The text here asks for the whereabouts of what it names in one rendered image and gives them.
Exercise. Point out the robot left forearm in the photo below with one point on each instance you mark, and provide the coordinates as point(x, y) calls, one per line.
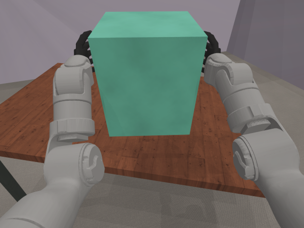
point(72, 102)

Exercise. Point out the left robot upper arm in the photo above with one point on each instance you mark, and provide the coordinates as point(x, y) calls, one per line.
point(70, 173)

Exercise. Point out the robot right forearm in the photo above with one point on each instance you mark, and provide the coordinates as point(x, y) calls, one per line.
point(240, 95)

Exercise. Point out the left robot hand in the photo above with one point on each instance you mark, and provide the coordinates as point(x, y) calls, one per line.
point(82, 47)

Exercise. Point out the right robot upper arm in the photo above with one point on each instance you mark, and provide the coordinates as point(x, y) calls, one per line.
point(269, 159)

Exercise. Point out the carton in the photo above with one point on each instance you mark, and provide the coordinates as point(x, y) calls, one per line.
point(148, 66)

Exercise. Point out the table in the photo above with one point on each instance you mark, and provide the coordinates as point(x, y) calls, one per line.
point(203, 158)

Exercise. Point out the right robot hand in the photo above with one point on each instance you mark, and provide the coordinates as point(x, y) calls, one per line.
point(212, 47)

